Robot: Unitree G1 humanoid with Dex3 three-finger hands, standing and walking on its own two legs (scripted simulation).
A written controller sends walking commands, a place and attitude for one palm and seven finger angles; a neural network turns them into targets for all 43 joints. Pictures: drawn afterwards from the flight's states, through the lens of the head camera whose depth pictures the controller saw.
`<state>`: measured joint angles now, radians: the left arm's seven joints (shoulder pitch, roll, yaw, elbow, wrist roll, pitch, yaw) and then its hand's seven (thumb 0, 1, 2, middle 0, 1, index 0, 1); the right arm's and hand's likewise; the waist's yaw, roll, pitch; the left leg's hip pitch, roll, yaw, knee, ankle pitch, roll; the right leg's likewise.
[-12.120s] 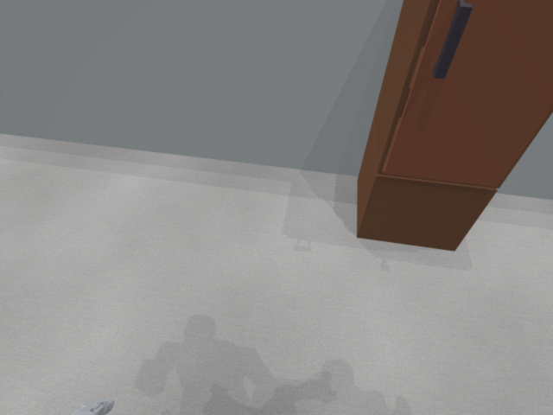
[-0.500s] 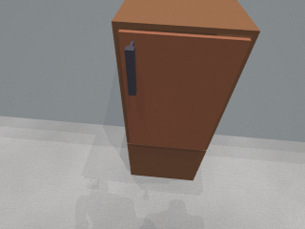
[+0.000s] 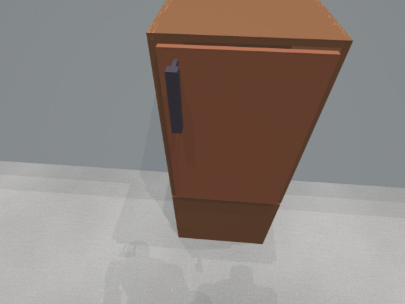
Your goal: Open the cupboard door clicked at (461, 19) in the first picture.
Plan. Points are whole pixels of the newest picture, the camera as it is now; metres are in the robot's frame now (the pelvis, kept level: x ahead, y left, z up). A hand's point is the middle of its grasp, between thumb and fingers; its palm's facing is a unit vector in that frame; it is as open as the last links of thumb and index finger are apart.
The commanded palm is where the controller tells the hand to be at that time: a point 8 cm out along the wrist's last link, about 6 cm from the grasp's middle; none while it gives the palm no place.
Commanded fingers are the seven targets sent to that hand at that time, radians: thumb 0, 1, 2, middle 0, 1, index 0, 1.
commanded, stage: look again from close up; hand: left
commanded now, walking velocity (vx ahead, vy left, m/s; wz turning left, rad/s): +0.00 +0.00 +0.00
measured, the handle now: (176, 97) +0.54 +0.09 +0.14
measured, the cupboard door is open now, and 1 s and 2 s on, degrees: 0 0 0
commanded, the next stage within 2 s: shuffle to correct the standing spot in 0.02 s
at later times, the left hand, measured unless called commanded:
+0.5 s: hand out of the picture +0.00 +0.13 -0.18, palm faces -0.01 -0.99 -0.17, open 7.4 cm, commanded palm none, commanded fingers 0.00 0.90 0.90 -0.20 -0.30 -0.20 -0.30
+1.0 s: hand out of the picture -0.04 +0.08 -0.18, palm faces +0.11 -0.98 -0.18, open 7.4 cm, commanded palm none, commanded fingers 0.00 0.90 0.90 -0.20 -0.30 -0.20 -0.30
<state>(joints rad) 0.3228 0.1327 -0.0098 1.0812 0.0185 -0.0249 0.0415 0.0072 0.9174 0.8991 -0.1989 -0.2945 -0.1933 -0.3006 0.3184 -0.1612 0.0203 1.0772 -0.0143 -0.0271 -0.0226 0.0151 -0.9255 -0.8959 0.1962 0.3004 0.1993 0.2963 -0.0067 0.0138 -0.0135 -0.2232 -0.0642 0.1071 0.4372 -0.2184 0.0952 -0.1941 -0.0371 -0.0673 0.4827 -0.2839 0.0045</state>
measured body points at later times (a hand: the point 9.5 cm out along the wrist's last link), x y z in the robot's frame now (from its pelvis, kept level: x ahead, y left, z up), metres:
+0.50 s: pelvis -0.01 -0.04 +0.00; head +0.02 -0.03 +0.45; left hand +0.00 +0.18 -0.16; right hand -0.02 -0.26 -0.16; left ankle +0.01 +0.06 -0.74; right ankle -0.04 -0.16 -0.70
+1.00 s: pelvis -0.02 -0.09 +0.00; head +0.01 -0.08 +0.45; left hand -0.04 +0.13 -0.16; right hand +0.05 -0.33 -0.15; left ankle -0.01 +0.01 -0.72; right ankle -0.03 -0.21 -0.74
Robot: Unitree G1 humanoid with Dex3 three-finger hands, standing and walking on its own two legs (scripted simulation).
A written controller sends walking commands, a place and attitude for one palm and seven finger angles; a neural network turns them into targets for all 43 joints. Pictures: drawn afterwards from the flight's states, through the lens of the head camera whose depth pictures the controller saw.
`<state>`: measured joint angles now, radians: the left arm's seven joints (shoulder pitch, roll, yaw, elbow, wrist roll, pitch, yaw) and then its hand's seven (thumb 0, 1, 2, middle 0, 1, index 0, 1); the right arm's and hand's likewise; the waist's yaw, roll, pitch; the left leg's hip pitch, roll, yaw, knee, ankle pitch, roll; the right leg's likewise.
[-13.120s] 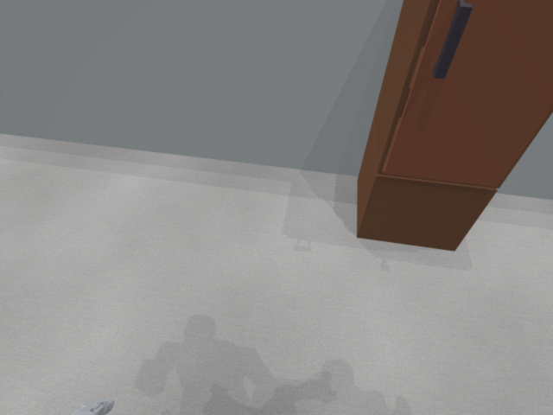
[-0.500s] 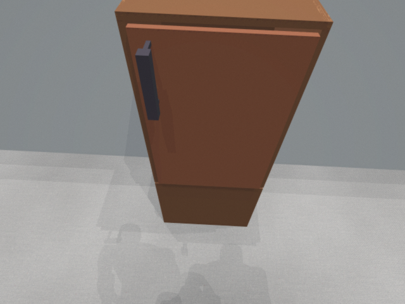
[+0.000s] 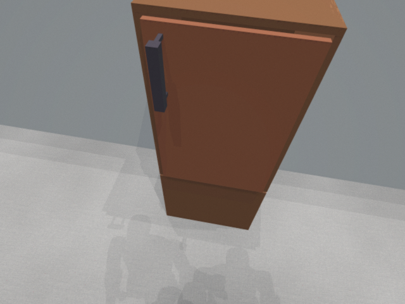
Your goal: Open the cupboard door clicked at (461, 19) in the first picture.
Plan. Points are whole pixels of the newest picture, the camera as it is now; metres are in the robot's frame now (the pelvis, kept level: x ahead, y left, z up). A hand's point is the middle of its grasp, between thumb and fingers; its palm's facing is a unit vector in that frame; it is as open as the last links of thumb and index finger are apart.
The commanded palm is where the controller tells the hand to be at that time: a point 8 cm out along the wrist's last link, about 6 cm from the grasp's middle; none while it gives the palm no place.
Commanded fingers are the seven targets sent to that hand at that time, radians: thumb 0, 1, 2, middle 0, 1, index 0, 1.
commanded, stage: come to a stop and stand still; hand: left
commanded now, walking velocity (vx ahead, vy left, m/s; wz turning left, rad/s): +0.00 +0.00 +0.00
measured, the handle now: (160, 74) +0.56 +0.17 +0.14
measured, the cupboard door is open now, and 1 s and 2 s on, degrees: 0 0 0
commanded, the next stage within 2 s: look again from close up in 0.52 s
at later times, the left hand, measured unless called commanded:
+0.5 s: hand out of the picture +0.02 +0.19 -0.17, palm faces +0.02 -0.98 -0.20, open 7.3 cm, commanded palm none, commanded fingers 0.00 0.90 0.90 -0.20 -0.30 -0.20 -0.30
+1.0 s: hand out of the picture +0.04 +0.19 -0.17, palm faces -0.01 -0.97 -0.22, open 7.4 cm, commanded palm none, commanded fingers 0.00 0.90 0.90 -0.20 -0.30 -0.20 -0.30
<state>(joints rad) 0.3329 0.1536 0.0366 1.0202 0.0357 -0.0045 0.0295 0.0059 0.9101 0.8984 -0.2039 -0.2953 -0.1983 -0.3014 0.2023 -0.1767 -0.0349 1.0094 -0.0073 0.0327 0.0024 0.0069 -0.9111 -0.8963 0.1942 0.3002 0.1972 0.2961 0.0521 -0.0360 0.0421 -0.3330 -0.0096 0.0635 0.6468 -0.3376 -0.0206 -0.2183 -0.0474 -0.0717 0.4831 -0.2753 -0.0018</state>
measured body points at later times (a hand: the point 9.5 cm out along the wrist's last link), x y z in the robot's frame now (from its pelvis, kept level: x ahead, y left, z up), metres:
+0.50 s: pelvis +0.01 +0.02 +0.00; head +0.02 +0.01 +0.45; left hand +0.02 +0.24 -0.16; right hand +0.03 -0.21 -0.16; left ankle +0.01 +0.10 -0.74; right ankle -0.03 -0.09 -0.74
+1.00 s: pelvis +0.02 +0.02 +0.00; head +0.03 +0.00 +0.45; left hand +0.04 +0.24 -0.15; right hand +0.02 -0.20 -0.17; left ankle +0.01 +0.10 -0.74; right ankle -0.03 -0.09 -0.74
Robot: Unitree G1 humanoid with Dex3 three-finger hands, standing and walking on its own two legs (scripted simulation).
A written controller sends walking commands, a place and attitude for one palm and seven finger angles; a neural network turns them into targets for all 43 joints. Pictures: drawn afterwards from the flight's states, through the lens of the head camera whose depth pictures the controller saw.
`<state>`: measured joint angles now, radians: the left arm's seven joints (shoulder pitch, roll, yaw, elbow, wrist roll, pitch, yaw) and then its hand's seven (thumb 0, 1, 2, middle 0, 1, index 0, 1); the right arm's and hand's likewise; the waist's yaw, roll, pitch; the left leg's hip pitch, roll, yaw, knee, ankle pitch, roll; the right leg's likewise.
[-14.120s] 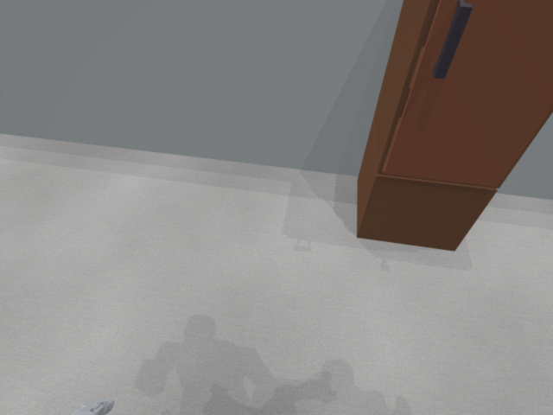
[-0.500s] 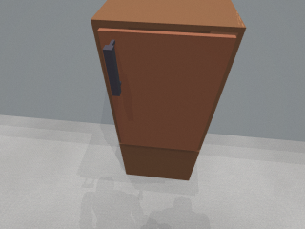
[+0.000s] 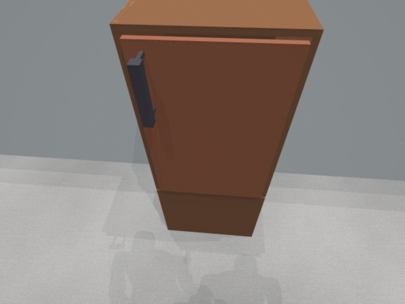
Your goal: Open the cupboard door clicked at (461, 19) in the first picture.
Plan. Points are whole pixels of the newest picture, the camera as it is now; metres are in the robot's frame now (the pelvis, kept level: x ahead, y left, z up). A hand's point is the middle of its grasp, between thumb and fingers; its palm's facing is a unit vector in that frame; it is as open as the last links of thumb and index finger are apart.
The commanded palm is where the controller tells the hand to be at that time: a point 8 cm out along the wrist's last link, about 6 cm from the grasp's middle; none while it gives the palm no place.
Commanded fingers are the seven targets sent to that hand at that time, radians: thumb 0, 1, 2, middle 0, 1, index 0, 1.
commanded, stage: look again from close up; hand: left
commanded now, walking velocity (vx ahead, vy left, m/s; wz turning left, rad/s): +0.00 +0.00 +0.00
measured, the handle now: (145, 90) +0.54 +0.16 +0.14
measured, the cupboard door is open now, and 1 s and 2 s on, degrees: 0 0 0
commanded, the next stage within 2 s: raise the hand with hooked fingers in 0.12 s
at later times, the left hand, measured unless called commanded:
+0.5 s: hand (118, 250) +0.21 +0.17 +0.03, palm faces +0.10 -0.99 -0.07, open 7.9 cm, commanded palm +0.12 +0.23 -0.03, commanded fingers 0.00 0.55 0.75 -0.23 -0.53 -0.23 -0.53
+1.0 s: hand (96, 253) +0.20 +0.20 +0.03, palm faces -0.10 -0.99 -0.03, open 10.7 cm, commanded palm +0.16 +0.26 +0.05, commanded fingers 0.00 -0.03 0.50 -0.27 -0.90 -0.27 -0.90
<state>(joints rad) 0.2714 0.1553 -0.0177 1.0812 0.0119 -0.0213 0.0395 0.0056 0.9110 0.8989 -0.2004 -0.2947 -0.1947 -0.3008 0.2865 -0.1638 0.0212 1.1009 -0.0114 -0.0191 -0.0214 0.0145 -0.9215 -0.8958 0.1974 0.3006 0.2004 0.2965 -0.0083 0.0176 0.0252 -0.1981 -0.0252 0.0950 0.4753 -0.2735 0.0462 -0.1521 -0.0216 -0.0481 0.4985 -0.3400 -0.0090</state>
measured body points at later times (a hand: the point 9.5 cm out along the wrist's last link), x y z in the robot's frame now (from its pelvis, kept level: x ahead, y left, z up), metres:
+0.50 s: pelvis -0.02 -0.02 -0.02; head -0.01 -0.04 +0.43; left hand +0.20 +0.22 +0.03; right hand +0.16 -0.27 -0.10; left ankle -0.01 +0.09 -0.74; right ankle -0.04 -0.11 -0.74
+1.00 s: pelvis -0.05 -0.02 -0.03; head -0.02 -0.03 +0.42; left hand +0.20 +0.26 +0.03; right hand +0.10 -0.26 -0.12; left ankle -0.01 +0.09 -0.74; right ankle -0.05 -0.11 -0.74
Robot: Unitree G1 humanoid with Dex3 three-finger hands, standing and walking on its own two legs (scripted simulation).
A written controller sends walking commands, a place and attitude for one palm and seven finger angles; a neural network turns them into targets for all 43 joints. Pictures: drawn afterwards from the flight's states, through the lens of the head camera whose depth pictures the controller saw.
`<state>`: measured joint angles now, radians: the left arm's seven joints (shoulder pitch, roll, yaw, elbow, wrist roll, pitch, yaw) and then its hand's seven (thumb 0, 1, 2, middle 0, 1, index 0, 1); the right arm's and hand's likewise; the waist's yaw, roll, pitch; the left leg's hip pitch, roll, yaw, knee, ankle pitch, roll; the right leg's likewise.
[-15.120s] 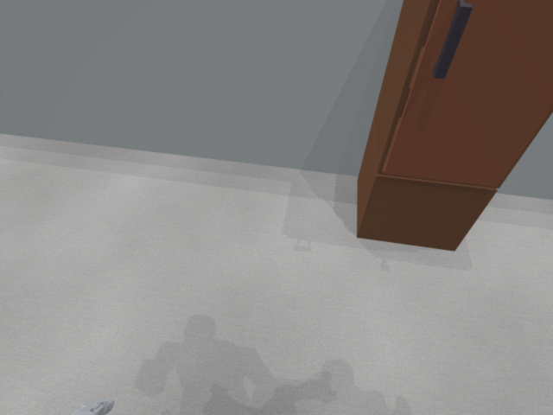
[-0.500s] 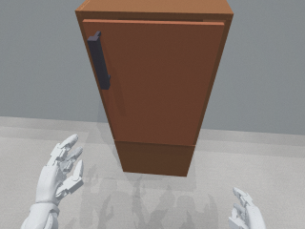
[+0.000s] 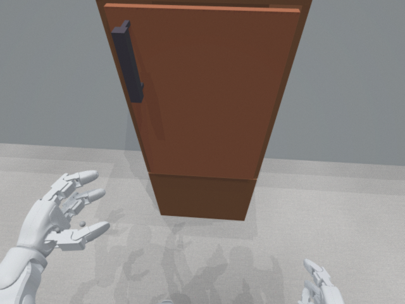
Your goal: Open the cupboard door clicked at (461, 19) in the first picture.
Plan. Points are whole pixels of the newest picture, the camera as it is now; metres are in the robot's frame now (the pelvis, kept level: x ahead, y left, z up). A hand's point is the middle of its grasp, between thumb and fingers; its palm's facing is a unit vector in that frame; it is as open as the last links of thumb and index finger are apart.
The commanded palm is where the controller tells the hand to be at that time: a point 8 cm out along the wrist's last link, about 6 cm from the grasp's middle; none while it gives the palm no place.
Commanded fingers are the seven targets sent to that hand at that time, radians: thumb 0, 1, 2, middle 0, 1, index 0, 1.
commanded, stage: raise the hand with hooked fingers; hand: left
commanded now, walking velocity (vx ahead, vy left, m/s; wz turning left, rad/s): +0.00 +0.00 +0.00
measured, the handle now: (132, 63) +0.59 +0.18 +0.17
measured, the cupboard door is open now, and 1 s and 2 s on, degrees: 0 0 0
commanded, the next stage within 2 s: move the hooked fingers beside the handle in 1.32 s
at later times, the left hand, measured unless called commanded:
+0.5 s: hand (11, 188) +0.27 +0.30 +0.15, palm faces +0.03 -1.00 -0.06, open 13.5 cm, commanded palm +0.24 +0.34 +0.15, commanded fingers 0.00 -0.50 0.30 -0.30 -1.20 -0.30 -1.20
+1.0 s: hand (9, 160) +0.29 +0.30 +0.19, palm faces -0.03 -1.00 -0.08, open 14.0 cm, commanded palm +0.26 +0.34 +0.20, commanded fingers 0.00 -0.50 0.30 -0.30 -1.20 -0.30 -1.20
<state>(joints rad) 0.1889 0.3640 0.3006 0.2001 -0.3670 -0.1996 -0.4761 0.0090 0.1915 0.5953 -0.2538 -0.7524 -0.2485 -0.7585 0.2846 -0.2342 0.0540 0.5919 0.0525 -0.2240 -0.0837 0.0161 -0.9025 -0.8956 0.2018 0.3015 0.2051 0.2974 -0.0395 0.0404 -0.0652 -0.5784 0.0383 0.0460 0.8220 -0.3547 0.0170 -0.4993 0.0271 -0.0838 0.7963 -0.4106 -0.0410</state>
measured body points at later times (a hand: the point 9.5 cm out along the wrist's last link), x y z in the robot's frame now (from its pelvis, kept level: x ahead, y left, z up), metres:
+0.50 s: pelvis +0.01 +0.04 +0.02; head +0.00 +0.04 +0.47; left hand +0.26 +0.36 +0.15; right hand +0.21 -0.18 -0.03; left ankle +0.04 +0.11 -0.70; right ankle +0.00 -0.09 -0.70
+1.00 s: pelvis +0.01 +0.01 +0.03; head +0.00 +0.00 +0.48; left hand +0.29 +0.35 +0.20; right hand +0.18 -0.22 -0.05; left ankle +0.04 +0.11 -0.70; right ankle +0.00 -0.09 -0.70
